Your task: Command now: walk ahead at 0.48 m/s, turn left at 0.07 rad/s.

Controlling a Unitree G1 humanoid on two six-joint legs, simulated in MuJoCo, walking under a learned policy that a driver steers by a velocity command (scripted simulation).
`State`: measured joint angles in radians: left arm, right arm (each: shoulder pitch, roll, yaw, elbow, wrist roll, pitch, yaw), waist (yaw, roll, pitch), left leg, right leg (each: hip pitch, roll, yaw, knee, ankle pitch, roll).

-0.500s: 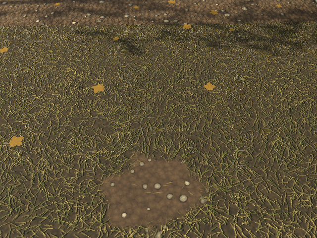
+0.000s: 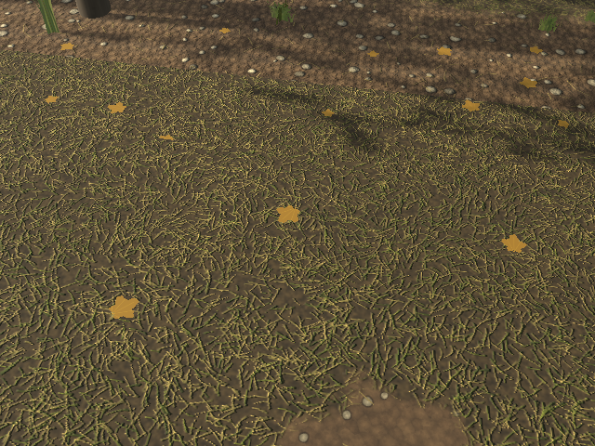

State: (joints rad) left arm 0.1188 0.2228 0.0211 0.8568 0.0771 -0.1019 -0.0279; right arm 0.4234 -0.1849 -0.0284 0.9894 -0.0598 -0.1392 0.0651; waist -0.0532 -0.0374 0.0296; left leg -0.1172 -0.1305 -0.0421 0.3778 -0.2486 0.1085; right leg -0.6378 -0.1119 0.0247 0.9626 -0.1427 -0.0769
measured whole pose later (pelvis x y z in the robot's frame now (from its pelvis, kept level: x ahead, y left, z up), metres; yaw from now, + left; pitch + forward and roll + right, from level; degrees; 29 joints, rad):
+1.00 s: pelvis +0.58 +0.01 -0.18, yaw -30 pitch +0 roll +1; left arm -0.02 0.23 0.00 0.77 0.05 -0.05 -0.11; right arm 0.53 -0.18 0.01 1.04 -0.09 -0.12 0.00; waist -0.09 -0.02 0.01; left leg 0.17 0.03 0.33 0.23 -0.39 -0.03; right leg -0.64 -0.04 -0.01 0.67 0.04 -0.09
